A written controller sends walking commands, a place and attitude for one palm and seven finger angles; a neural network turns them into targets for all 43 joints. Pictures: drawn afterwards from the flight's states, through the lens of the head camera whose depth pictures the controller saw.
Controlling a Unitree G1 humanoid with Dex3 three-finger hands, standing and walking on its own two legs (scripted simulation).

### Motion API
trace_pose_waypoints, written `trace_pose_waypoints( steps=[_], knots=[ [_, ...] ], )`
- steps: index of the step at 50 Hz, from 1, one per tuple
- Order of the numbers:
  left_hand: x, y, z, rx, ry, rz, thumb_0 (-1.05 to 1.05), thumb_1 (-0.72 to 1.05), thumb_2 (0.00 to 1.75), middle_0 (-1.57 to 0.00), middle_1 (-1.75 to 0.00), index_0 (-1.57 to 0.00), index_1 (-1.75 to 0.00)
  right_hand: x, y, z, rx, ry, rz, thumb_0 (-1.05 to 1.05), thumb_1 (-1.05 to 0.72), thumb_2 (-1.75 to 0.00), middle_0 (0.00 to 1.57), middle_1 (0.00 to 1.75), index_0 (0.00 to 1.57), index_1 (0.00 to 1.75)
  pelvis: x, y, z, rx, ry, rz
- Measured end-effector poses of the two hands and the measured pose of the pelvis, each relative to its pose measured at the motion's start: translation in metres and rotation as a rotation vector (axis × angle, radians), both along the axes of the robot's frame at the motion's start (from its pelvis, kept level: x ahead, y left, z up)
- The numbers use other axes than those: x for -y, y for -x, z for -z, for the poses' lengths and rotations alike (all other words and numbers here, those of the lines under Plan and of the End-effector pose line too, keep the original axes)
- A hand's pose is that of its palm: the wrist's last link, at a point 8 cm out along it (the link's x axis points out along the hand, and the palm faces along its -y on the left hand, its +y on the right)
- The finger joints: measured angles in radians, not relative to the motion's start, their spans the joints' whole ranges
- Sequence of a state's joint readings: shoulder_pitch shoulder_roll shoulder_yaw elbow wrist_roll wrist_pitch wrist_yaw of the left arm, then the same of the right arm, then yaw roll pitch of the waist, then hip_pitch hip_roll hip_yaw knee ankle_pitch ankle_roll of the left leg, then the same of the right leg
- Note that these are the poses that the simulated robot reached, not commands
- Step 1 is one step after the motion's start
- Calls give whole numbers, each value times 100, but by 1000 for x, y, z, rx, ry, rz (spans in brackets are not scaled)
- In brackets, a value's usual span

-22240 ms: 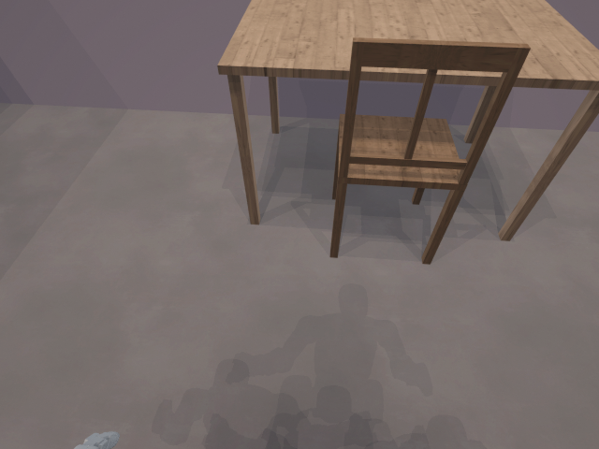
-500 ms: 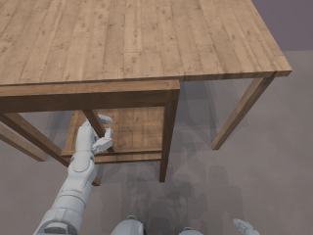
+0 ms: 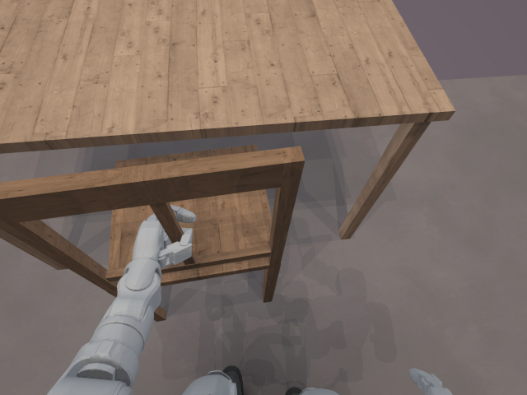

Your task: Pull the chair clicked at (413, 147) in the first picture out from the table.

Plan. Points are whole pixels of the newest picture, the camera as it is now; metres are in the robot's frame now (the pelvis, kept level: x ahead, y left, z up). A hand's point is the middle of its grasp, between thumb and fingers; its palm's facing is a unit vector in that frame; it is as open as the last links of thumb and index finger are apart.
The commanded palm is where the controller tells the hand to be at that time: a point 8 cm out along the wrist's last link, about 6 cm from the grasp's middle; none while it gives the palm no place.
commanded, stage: step backward, pulling the chair out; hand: left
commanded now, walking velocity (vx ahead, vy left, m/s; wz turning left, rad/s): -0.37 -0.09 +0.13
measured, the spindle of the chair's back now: (176, 235) +0.38 +0.16 -0.09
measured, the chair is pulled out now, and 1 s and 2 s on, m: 0.07 0.22 0.34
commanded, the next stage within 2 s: none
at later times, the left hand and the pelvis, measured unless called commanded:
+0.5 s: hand (196, 301) +0.26 +0.11 -0.07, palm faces +0.06 -0.99 -0.14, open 5.3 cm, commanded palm +0.25 +0.15 -0.07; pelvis -0.07 -0.02 +0.00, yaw +4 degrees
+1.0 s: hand (190, 342) +0.20 +0.11 -0.07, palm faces +0.03 -0.98 -0.18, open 5.4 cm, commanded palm +0.18 +0.16 -0.06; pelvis -0.14 -0.01 -0.01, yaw +4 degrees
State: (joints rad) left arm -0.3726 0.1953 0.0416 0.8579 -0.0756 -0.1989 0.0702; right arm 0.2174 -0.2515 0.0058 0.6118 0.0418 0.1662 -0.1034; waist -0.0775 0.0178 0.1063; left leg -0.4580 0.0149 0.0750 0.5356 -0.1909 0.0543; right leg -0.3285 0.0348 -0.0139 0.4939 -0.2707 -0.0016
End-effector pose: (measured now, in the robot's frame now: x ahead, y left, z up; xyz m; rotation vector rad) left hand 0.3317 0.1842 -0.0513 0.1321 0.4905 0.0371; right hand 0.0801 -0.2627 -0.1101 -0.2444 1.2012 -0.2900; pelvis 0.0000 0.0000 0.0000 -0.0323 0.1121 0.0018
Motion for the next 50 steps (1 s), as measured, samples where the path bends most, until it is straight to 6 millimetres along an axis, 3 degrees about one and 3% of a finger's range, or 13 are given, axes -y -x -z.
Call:
trace_pose_waypoints(
  steps=[12,19,27,30,35,42,50],
  knots=[
    [13,53,-1,-15,-6,-45,2,70,77,-29,-113,-50,-145,-14,24,18,101,-100,-69,0,-91,-90,20,30,21,30,18,46,6,73,1,-3],
    [23,85,-2,-19,-12,-76,2,69,78,-30,-113,-50,-145,10,49,23,75,-74,-68,1,-91,-90,20,30,21,30,30,61,5,83,-6,-21],
    [26,98,-4,-55,-2,-54,3,69,78,-28,-113,-50,-145,30,57,13,62,35,-101,1,-91,-90,20,30,21,30,14,79,2,60,-38,-84],
    [24,100,-3,-48,-3,-14,3,70,77,-27,-115,-50,-145,24,58,10,74,58,-99,1,-91,-90,20,30,20,30,4,93,4,61,-40,-91],
    [20,109,-3,-24,-14,38,2,69,76,-26,-117,-50,-145,-3,67,2,123,11,-94,1,-91,-90,20,30,20,30,-2,112,3,66,-48,-50],
    [20,132,-3,2,-38,24,2,68,76,-28,-119,-50,-145,-33,93,17,120,-116,-86,0,-91,-90,20,30,21,30,9,125,7,85,-37,-33],
    [23,154,-4,-4,-44,-28,3,66,79,-30,-119,-50,-145,-16,127,32,50,-101,-86,1,-90,-90,20,30,21,31,13,142,9,76,-35,-68]
  ],
)
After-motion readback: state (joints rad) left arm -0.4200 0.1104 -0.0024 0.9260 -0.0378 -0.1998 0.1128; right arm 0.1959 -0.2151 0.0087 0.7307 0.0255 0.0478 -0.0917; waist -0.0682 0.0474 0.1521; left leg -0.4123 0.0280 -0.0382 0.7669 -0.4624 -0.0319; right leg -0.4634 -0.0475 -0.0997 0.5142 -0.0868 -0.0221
